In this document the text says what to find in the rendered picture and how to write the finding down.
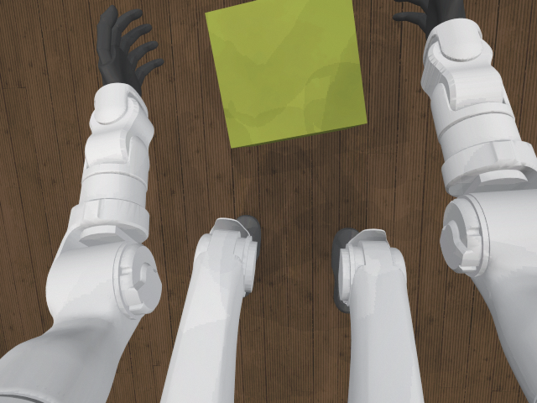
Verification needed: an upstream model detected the left robot hand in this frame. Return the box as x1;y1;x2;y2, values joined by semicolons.
96;5;164;96

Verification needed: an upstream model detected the robot right upper arm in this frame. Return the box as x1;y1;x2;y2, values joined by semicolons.
440;189;537;403

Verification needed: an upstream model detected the right robot shin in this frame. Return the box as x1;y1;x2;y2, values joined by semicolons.
343;229;407;304

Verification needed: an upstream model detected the robot left foot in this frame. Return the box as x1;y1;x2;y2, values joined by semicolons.
236;215;261;298

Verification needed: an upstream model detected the robot left upper arm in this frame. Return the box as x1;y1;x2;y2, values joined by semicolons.
0;240;162;403

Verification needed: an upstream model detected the right robot forearm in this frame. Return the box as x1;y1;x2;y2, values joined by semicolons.
421;18;537;197

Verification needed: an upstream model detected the left robot forearm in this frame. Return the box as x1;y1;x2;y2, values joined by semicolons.
46;83;154;316

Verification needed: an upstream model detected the right robot hand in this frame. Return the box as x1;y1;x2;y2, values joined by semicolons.
393;0;466;41

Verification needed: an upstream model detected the carton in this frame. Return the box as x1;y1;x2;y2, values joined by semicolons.
205;0;368;149

